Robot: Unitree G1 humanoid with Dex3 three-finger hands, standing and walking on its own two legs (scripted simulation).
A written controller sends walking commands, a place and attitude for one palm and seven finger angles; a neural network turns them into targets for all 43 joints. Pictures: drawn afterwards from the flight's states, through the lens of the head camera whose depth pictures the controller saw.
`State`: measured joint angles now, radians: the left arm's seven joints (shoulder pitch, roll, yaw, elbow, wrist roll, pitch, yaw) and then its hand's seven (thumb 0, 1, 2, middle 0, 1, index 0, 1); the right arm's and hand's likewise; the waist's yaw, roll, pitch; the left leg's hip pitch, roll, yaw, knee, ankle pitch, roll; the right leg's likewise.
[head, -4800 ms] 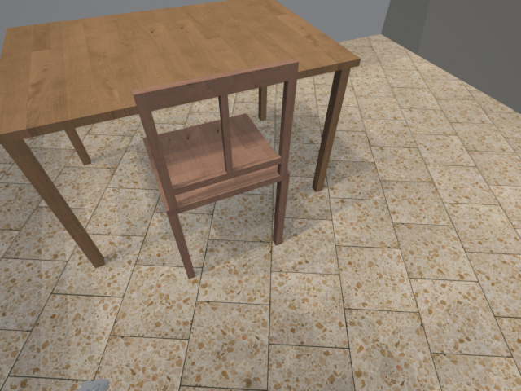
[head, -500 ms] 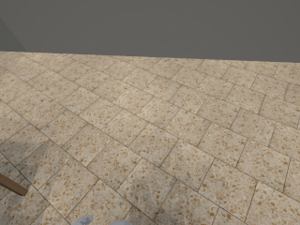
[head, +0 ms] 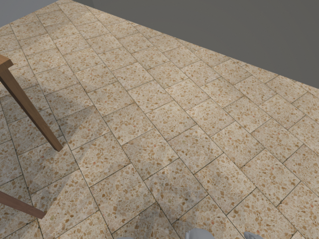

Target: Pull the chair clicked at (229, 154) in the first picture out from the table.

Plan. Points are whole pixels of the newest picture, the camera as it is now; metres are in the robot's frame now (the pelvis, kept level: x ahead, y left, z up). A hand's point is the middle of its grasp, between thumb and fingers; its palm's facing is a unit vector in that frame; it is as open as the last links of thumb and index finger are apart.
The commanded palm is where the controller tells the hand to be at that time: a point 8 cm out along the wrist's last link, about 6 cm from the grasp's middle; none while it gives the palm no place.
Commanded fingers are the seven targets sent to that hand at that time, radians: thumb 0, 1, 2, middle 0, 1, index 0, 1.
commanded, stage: turn to face it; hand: left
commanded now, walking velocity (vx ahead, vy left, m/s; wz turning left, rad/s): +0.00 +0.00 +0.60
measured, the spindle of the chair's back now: out of the picture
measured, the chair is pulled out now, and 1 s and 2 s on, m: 0.00 0.00 0.00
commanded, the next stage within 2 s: take the last steps up to it in 1.74 s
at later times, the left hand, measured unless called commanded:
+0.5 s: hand out of the picture +0.03 +0.17 -0.14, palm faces +0.30 -0.91 -0.27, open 7.4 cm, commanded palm none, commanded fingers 0.00 0.90 0.90 -0.20 -0.30 -0.20 -0.30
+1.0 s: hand out of the picture -0.03 +0.23 -0.15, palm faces +0.59 -0.76 -0.27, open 7.4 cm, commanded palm none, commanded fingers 0.00 0.90 0.90 -0.20 -0.30 -0.20 -0.30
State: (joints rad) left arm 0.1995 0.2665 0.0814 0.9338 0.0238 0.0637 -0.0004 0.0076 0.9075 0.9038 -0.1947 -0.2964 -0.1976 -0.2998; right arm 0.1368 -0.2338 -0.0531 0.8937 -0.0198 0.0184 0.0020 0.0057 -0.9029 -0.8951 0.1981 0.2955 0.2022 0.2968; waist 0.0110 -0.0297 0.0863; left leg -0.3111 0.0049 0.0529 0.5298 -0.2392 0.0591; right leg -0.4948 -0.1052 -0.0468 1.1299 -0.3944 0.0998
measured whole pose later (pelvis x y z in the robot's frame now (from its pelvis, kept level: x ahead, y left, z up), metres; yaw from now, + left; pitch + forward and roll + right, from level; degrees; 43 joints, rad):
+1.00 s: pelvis +0.00 -0.01 +0.00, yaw +36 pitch +0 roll +0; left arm 0.14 0.25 0.06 0.87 0.01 0.06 0.00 0.01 0.91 0.90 -0.20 -0.30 -0.20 -0.30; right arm 0.17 -0.23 -0.05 0.91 -0.03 0.04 0.01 0.01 -0.90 -0.89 0.20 0.30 0.20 0.30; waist -0.01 0.00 0.07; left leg -0.27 -0.03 -0.07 0.51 -0.25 0.01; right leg -0.42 -0.07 -0.02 0.89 -0.43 0.10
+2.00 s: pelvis +0.00 -0.01 -0.01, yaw +62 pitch -1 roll +1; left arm 0.21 0.18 0.04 0.96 0.03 0.01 0.00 0.00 0.90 0.90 -0.20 -0.30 -0.20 -0.30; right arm 0.26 -0.18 -0.03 1.00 -0.02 0.03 -0.01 0.01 -0.90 -0.89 0.20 0.30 0.20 0.30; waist -0.01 0.02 0.01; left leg -0.25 -0.05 -0.02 0.57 -0.32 0.03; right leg -0.21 -0.03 -0.06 0.55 -0.33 0.02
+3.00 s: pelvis +0.05 +0.22 -0.01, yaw +65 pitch -1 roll +0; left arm 0.13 0.14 0.01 1.03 0.03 -0.01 0.03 0.00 0.91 0.90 -0.20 -0.30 -0.20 -0.30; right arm 0.24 -0.15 -0.04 1.09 0.00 0.02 -0.03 0.00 -0.91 -0.90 0.20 0.30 0.20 0.30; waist -0.03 0.04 0.06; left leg -0.21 0.03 0.06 0.70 -0.50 -0.02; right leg -0.33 -0.04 -0.11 0.57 -0.23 -0.04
